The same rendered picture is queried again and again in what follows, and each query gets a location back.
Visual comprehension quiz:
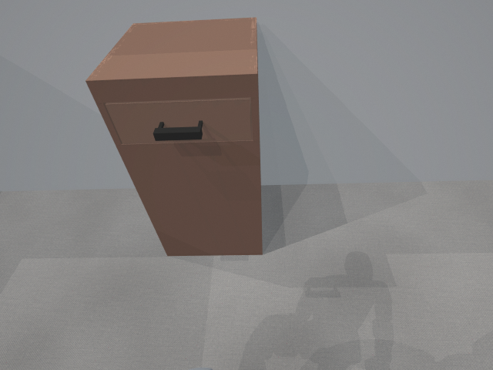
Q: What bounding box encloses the cabinet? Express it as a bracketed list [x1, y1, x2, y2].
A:
[86, 17, 263, 256]

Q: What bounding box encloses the handle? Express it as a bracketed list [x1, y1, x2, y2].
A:
[153, 120, 203, 141]

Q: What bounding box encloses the drawer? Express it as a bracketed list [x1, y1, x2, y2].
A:
[105, 97, 252, 143]

